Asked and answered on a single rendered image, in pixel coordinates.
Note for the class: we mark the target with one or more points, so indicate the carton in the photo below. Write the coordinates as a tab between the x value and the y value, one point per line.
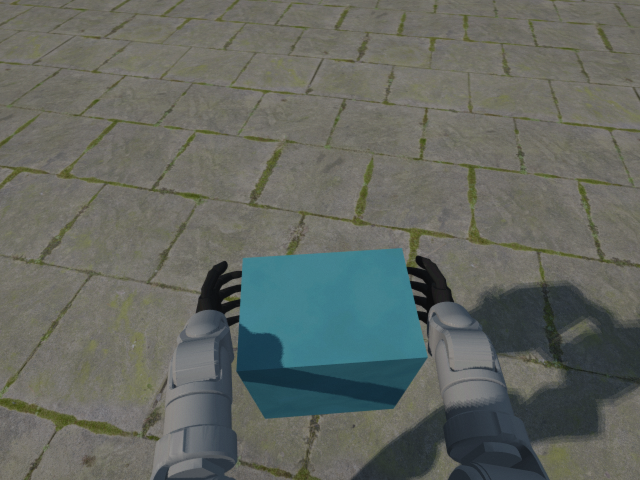
328	333

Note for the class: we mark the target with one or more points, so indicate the robot left forearm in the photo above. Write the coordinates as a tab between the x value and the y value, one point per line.
198	441

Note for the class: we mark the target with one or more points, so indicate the robot right hand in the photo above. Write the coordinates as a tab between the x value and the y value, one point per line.
435	289

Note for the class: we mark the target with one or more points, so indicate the robot left hand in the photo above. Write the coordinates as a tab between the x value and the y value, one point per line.
211	295

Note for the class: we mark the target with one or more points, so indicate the robot right forearm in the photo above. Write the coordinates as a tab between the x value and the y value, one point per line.
481	426

